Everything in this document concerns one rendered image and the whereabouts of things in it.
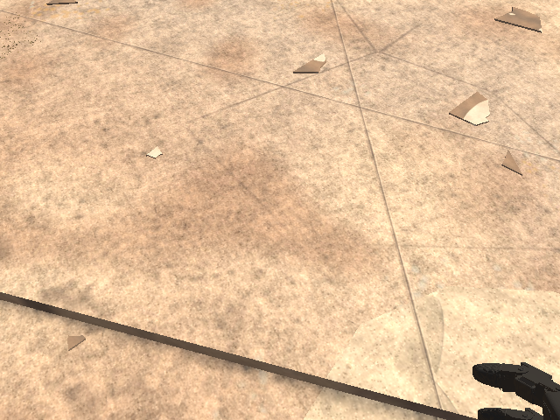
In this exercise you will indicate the robot right hand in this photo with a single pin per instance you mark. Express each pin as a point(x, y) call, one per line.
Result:
point(528, 382)

